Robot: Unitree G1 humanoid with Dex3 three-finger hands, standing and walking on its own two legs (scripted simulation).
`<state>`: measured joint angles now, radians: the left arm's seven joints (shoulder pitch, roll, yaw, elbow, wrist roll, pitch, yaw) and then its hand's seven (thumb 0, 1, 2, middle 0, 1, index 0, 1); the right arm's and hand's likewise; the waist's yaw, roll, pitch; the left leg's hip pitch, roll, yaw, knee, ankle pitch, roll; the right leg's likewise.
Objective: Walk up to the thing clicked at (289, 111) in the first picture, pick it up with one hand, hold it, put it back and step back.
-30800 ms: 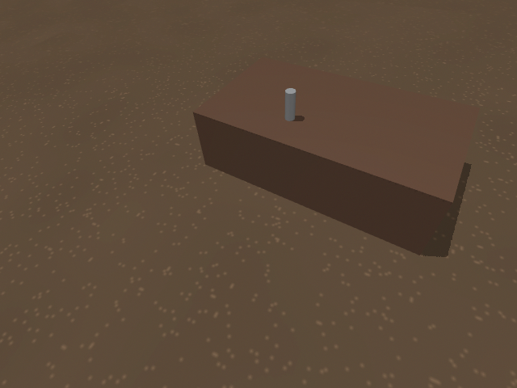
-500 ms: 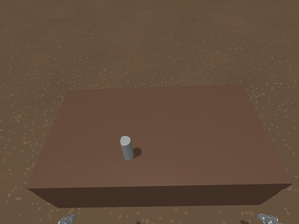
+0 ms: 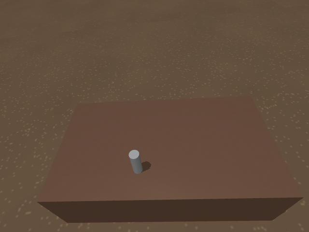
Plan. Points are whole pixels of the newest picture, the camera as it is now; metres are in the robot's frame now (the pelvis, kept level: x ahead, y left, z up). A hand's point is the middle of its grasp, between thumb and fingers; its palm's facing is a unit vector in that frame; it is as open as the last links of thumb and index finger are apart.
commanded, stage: stand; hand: left
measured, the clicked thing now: (136, 162) +0.51 +0.15 -0.34
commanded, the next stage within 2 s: step back in 1.62 s
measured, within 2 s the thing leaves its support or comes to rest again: neither
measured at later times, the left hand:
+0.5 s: hand out of the picture +0.06 +0.25 -0.15, palm faces +0.00 -0.94 -0.35, open 7.4 cm
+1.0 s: hand out of the picture +0.07 +0.25 -0.15, palm faces -0.01 -0.94 -0.35, open 7.4 cm
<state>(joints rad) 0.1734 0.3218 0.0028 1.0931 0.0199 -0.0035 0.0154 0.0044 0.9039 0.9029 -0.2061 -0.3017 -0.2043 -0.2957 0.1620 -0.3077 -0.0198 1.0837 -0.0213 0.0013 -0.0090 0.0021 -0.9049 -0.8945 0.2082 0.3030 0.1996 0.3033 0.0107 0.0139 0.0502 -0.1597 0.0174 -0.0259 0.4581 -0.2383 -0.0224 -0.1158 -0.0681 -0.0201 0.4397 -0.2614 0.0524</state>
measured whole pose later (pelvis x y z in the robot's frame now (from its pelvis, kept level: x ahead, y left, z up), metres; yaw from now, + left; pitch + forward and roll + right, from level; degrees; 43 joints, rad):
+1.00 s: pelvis +0.00 +0.00 +0.01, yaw +0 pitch -3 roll +0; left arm 0.12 0.34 0.01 1.15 0.01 -0.01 0.00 0.00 0.91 0.90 -0.21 -0.30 -0.20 -0.30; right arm 0.12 -0.34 -0.01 1.14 -0.01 -0.01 0.00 0.00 -0.91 -0.89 0.21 0.30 0.20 0.30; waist 0.00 0.01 0.05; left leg -0.12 0.03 -0.02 0.35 -0.18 -0.03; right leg -0.08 -0.06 -0.02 0.34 -0.21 0.05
